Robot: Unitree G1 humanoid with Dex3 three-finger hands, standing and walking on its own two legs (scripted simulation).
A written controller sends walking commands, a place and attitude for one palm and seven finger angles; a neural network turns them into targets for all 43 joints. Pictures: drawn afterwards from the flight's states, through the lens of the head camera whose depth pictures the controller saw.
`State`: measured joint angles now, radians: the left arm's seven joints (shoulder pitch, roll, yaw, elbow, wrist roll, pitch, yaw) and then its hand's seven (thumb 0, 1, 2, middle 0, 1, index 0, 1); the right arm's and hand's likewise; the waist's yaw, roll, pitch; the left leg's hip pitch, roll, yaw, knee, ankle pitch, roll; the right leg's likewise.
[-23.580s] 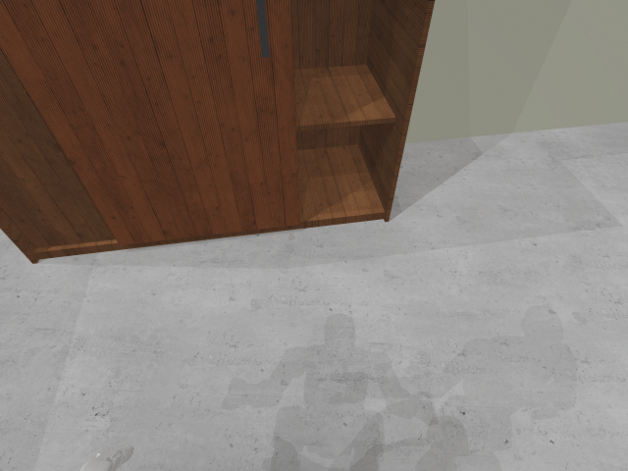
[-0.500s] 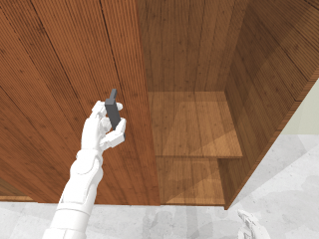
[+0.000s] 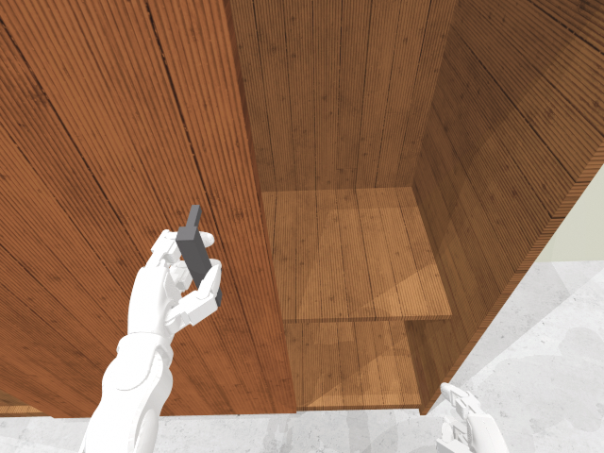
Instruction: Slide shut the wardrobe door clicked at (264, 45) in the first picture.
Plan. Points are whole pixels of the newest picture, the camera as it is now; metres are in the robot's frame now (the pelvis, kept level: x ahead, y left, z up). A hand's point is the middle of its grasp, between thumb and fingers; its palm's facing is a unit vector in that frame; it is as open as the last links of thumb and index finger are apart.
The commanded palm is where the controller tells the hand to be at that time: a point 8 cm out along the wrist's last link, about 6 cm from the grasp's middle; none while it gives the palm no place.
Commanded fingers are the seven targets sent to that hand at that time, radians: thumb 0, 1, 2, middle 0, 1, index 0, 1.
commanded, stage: tug the door sideways, standing still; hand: left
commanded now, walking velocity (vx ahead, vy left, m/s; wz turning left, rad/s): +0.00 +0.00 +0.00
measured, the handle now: (204, 258) +0.35 +0.14 +0.09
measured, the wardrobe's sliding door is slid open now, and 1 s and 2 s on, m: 0.38 0.34 0.11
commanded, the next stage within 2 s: step sideways, sliding the door along in 0.12 s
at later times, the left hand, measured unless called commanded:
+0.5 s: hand (214, 273) +0.32 +0.12 +0.10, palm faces +0.24 -0.94 -0.25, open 5.7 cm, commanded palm +0.29 +0.12 +0.10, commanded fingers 0.00 0.90 0.90 -0.45 -1.40 -0.45 -1.40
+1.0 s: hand (257, 275) +0.31 +0.07 +0.11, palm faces +0.24 -0.97 -0.06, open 5.6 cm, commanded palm +0.28 +0.04 +0.10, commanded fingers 0.00 0.90 0.90 -0.45 -1.40 -0.45 -1.40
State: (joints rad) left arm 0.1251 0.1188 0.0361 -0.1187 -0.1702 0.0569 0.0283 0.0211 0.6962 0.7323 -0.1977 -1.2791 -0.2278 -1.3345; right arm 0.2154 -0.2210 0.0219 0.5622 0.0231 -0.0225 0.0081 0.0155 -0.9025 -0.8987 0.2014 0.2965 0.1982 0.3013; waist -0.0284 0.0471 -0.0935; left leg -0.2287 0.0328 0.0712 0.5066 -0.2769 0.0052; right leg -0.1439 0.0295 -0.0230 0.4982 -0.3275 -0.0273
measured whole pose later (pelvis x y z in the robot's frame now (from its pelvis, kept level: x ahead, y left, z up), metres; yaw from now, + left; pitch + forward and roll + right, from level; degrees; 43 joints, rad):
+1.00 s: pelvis +0.05 -0.10 +0.01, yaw +3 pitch -2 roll -6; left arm 0.08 0.11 -0.07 -0.21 -0.02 -0.04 0.12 0.00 0.75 0.84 -0.44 -1.40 -0.33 -1.39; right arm 0.19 -0.20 0.00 0.51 0.01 0.01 0.02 0.01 -0.90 -0.90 0.20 0.30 0.20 0.30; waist 0.14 0.09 0.13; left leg -0.21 0.16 0.02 0.49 -0.24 -0.04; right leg -0.30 -0.05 0.00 0.73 -0.37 0.04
